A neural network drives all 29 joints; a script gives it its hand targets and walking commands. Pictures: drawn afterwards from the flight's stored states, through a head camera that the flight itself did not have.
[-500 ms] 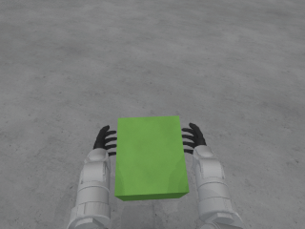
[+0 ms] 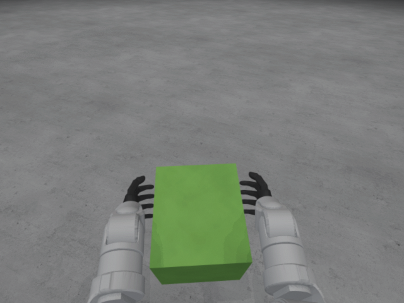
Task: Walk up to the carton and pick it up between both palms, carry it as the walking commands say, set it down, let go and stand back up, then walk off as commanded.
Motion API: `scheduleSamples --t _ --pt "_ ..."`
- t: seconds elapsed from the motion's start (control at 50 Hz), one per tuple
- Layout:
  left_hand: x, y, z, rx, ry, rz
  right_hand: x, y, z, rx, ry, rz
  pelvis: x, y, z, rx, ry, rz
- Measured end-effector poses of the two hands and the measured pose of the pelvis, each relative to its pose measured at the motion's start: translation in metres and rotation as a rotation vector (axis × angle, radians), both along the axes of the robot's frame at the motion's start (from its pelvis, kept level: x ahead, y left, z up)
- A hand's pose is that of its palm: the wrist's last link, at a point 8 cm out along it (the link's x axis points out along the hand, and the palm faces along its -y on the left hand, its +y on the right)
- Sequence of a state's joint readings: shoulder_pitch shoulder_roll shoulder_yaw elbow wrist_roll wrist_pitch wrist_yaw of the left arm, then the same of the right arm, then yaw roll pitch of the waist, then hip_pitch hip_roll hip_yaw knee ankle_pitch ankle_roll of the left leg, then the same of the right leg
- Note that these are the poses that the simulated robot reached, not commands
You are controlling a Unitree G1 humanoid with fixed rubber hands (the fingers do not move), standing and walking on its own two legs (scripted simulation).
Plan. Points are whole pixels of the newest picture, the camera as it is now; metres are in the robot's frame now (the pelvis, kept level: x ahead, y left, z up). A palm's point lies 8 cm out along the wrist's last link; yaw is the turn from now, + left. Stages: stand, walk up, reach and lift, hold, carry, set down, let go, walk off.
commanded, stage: reach and lift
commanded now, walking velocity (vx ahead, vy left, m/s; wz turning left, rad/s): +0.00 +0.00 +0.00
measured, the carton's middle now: (198, 224) +0.32 +0.00 -0.03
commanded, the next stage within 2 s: hold in 0.98 s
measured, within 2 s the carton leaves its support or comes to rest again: neither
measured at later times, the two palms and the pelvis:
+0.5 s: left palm (135, 209) +0.31 +0.13 +0.06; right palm (267, 206) +0.30 -0.14 +0.06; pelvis +0.00 +0.00 +0.00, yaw -1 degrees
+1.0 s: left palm (134, 216) +0.29 +0.14 +0.05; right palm (269, 212) +0.29 -0.14 +0.06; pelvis +0.00 +0.00 +0.00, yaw +0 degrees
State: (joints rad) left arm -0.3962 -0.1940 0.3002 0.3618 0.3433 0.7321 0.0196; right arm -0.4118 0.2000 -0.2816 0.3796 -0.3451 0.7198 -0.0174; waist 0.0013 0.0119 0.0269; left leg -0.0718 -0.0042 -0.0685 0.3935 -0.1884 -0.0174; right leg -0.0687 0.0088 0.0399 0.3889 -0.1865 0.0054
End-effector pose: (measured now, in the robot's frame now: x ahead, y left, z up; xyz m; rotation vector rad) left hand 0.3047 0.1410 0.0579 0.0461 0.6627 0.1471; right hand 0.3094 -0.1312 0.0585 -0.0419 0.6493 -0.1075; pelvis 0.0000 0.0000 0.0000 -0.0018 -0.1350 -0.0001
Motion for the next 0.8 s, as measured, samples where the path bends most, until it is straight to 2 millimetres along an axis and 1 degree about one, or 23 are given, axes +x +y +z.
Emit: scheduleSamples --t 0.28,0.5,0.8 --pt "0.001 -0.006 -0.001 -0.003 0.011 -0.019 -0.004 -0.006 0.000 -0.001 0.009 -0.030 -0.002 0.001 0.000 0.001 0.001 -0.005" --pt "0.003 -0.006 0.000 0.001 0.011 -0.030 -0.005 -0.006 0.001 0.000 0.009 -0.031 0.000 0.003 0.001 0.001 0.005 -0.009" --pt "-0.005 -0.005 -0.003 0.004 0.017 -0.052 -0.012 -0.007 0.000 -0.003 0.012 -0.015 0.003 0.004 0.001 0.000 -0.004 -0.008"
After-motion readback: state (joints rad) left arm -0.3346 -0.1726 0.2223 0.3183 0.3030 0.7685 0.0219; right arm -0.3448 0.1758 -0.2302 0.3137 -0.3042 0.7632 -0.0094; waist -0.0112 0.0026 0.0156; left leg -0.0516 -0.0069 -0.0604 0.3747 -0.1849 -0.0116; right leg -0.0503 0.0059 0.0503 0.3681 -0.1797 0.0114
